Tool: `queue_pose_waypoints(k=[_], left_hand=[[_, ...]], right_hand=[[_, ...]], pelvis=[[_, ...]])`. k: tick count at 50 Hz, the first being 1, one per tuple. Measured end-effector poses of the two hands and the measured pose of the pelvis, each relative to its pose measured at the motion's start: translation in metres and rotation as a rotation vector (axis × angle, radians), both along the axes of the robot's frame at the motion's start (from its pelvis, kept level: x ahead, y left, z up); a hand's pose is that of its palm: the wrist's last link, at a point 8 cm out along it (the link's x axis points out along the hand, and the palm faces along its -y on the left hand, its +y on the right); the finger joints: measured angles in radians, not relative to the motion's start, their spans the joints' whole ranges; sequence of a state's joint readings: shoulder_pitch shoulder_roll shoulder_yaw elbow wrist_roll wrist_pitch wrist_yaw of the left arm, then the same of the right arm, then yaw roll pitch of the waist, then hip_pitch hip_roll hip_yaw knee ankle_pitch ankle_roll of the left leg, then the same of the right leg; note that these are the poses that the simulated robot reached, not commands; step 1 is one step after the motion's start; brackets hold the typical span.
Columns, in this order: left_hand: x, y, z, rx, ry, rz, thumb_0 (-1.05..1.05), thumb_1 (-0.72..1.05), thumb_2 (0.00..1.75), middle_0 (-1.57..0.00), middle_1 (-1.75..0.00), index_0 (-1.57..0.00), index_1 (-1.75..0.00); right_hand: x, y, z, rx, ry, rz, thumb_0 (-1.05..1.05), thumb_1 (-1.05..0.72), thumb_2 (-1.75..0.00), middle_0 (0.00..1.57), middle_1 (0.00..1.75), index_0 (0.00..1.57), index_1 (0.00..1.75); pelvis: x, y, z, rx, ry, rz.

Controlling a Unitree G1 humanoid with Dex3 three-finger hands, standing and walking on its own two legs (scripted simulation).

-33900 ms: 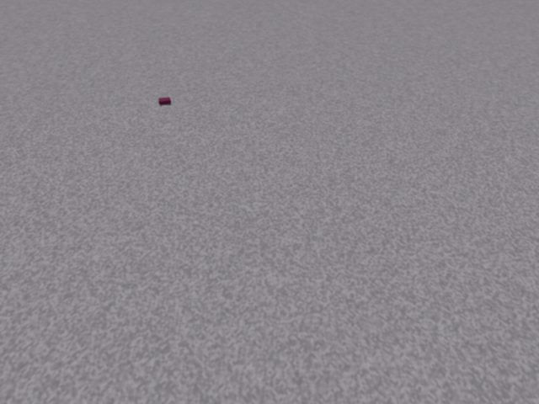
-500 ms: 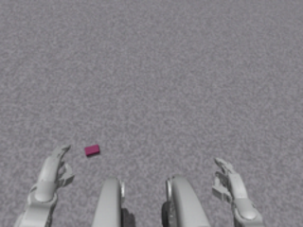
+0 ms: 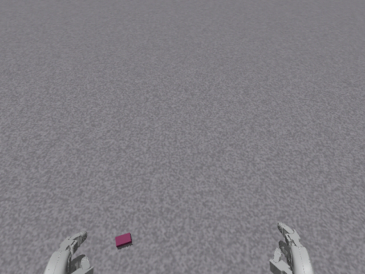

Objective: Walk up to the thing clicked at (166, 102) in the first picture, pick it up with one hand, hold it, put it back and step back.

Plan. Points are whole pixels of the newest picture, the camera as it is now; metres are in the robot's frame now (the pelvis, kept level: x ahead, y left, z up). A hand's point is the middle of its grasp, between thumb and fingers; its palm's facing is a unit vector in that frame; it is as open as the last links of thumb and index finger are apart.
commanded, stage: home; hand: left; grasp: from above
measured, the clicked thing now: (123, 239) +0.43 +0.25 -0.70
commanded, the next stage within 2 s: stand in 1.98 s
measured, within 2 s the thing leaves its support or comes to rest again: neither
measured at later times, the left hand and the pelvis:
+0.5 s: hand out of the picture +0.16 +0.18 -0.04, palm faces +0.06 -0.98 -0.20, open 7.4 cm; pelvis +0.00 +0.00 +0.00, yaw +1 degrees
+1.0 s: hand out of the picture +0.16 +0.18 -0.04, palm faces +0.05 -0.98 -0.20, open 7.4 cm; pelvis +0.00 +0.00 +0.00, yaw +0 degrees
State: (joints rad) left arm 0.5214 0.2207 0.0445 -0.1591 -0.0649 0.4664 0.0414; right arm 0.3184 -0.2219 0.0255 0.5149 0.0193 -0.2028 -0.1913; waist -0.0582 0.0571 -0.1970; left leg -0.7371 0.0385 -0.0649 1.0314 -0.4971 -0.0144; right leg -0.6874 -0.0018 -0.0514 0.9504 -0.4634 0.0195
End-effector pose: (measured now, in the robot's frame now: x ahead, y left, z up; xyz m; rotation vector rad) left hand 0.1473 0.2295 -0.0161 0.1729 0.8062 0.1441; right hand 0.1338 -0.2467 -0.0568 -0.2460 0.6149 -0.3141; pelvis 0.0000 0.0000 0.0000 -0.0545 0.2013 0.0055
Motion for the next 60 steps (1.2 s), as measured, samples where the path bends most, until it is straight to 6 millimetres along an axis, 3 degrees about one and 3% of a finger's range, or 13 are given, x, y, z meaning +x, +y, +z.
queue_pose_waypoints(k=[7,13,34,60], left_hand=[[-0.007,0.0,0.0,-0.008,0.018,0.003,0.01,0.91,0.9,-0.2,-0.3,-0.2,-0.3],[-0.008,-0.001,-0.005,-0.018,0.023,0.008,0.01,0.91,0.9,-0.2,-0.3,-0.2,-0.3],[-0.001,-0.002,-0.002,-0.008,0.013,-0.007,0.01,0.91,0.9,-0.2,-0.3,-0.2,-0.3],[-0.003,-0.001,-0.003,-0.006,0.02,-0.008,0.01,0.91,0.9,-0.2,-0.3,-0.2,-0.3]], right_hand=[[0.023,0.005,0.013,-0.007,-0.073,0.055,0.01,-0.9,-0.89,0.2,0.3,0.2,0.3],[0.031,0.009,0.015,-0.011,-0.083,0.092,0.01,-0.9,-0.89,0.2,0.3,0.2,0.3],[0.014,0.004,0.002,-0.004,-0.016,0.059,0.02,-0.9,-0.89,0.2,0.3,0.2,0.3],[0.021,0.006,0.005,-0.004,-0.042,0.069,0.01,-0.9,-0.89,0.2,0.3,0.2,0.3]], pelvis=[[0.001,-0.001,0.003,0.005,-0.024,0.007],[0.0,-0.002,0.003,0.005,-0.028,0.012],[0.003,-0.003,0.003,0.007,-0.028,0.005],[0.003,-0.002,0.002,0.006,-0.028,0.005]])
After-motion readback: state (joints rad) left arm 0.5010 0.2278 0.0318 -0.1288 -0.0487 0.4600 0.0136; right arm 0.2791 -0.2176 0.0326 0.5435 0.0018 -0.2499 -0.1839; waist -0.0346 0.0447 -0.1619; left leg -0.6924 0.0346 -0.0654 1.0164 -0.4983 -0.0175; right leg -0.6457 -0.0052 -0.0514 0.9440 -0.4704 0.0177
